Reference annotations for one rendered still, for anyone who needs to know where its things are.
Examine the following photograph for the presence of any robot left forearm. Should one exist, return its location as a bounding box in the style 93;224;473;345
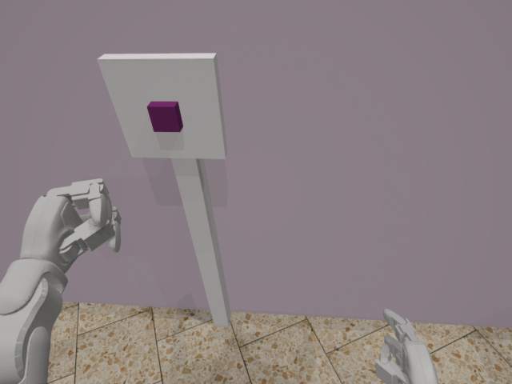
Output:
0;258;68;384

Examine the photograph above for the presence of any button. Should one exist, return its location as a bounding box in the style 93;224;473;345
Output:
147;102;183;132

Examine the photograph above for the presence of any robot left hand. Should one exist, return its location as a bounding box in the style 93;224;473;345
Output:
20;178;122;274

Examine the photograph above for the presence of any robot right hand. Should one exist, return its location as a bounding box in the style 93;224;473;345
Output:
375;309;439;384

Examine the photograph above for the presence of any panel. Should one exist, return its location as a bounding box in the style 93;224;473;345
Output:
97;53;231;327

